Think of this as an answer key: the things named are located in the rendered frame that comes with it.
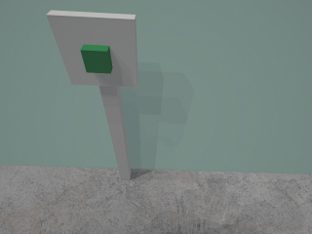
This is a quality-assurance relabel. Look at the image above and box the panel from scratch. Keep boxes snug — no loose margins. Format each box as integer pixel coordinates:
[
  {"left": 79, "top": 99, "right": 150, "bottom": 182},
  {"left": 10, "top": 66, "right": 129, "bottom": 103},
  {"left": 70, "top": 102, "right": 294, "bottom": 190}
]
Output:
[{"left": 46, "top": 10, "right": 138, "bottom": 180}]

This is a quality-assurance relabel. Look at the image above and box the button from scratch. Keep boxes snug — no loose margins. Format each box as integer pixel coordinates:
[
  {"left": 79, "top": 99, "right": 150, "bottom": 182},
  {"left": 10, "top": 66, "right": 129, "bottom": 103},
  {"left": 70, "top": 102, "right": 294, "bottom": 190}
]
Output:
[{"left": 80, "top": 44, "right": 113, "bottom": 74}]

